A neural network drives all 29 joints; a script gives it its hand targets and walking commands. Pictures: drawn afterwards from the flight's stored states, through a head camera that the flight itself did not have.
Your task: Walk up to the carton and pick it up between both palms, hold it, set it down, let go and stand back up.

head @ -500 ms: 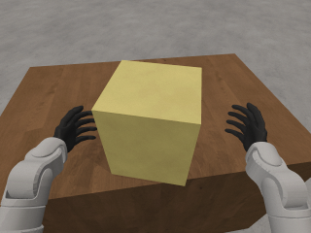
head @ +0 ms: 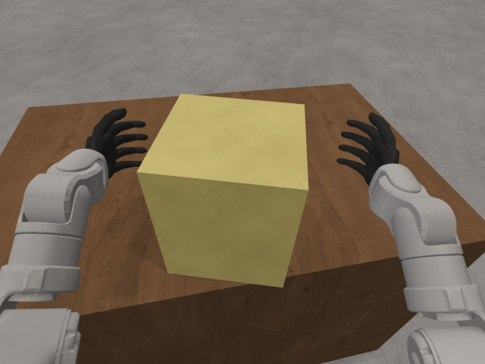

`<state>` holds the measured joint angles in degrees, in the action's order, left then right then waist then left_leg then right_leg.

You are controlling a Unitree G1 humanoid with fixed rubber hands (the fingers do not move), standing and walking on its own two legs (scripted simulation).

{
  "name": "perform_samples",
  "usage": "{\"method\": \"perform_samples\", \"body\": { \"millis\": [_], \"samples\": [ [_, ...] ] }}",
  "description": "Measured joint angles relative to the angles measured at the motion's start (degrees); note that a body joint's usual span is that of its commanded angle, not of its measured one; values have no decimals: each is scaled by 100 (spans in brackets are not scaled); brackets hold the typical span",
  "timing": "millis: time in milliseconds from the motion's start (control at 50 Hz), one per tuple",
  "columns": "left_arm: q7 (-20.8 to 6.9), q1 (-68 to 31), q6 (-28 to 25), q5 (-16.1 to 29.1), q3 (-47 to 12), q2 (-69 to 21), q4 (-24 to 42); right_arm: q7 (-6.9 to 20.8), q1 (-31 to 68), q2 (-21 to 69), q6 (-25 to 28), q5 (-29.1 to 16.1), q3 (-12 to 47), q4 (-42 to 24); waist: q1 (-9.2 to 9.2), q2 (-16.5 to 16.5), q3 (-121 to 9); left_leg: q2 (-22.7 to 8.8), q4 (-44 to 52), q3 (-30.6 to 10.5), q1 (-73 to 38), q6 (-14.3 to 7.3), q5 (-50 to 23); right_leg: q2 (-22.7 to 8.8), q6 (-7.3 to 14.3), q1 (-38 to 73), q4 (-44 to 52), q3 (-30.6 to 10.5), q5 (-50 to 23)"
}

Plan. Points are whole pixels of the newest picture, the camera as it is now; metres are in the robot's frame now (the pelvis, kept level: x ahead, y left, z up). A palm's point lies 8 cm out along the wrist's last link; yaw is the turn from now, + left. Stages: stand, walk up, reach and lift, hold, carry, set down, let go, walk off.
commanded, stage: reach and lift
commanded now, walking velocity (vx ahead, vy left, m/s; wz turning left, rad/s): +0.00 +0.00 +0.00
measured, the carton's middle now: (232, 192) +0.40 -0.01 +0.10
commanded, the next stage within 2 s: none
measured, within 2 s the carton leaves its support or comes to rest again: neither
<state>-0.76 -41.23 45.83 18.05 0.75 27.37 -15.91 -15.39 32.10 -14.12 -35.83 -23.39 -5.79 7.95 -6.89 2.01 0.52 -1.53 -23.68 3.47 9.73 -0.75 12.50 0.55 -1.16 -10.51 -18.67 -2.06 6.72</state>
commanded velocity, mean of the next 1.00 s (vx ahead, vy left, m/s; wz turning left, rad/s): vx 0.00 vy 0.00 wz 0.00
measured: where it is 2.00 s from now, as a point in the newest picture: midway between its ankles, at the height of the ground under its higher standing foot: outside the picture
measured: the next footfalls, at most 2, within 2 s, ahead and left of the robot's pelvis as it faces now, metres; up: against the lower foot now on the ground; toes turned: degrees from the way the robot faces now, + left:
none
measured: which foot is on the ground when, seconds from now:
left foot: down 0.00-1.00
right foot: down 0.00-1.00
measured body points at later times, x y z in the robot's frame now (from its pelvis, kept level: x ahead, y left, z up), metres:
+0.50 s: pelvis +0.01 -0.01 +0.00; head +0.02 +0.02 +0.45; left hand +0.48 +0.15 +0.21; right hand +0.41 -0.23 +0.21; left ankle +0.00 +0.11 -0.75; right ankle +0.04 -0.13 -0.75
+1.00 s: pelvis +0.00 -0.01 +0.00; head +0.03 +0.02 +0.45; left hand +0.46 +0.15 +0.11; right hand +0.40 -0.21 +0.11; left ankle +0.00 +0.11 -0.75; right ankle +0.04 -0.13 -0.75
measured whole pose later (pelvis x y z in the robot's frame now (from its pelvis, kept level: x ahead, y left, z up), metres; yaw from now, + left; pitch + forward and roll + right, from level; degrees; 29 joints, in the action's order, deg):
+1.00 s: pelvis +0.00 -0.01 +0.00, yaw +2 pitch +7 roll -1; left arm -0.1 -46.9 21.6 13.9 -3.3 20.5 -46.0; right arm -14.7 39.1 -3.7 -17.5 -12.6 -8.9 34.9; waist -8.7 1.4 -4.1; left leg -1.6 -24.7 1.2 19.4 -0.2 11.8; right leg 0.6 -0.6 -19.0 -18.6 0.2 6.1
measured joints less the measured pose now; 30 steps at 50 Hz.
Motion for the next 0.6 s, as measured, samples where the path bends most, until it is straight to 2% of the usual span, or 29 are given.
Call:
{"method": "perform_samples", "body": {
  "millis": [180, 320, 400, 480, 600],
  "samples": [
    [-29, -790, -276, 69, -214, 123, -1002, 56, 833, 42, 96, 80, -56, 913, -112, -66, -63, -2, 20, -93, 123, 25, -21, 1, 23, -76, 53, 90, -9],
    [-62, -1128, -459, 84, -312, 168, -1419, 53, 1194, 66, 223, 58, 9, 1239, -233, -76, -191, -18, 101, -139, 261, 58, -61, 19, 52, -200, 139, 136, -39],
    [-133, -1401, -602, 26, -239, 135, -1902, 27, 1415, 63, 302, 40, 82, 1546, -275, -16, -170, -36, 154, -122, 228, 74, -72, 39, 67, -187, 170, 118, -49],
    [-136, -1284, -762, -115, -207, 113, -1815, 36, 1400, 145, 454, 6, 155, 1585, -339, 39, -220, -54, 198, -111, 235, 93, -85, 57, 82, -201, 215, 108, -69],
    [-199, -1216, -1004, -337, -115, -88, -2145, 63, 1376, 244, 645, 77, 193, 1942, -305, 76, -118, -72, 205, -115, 173, 101, -85, 75, 90, -117, 275, 110, -101]
  ]
}}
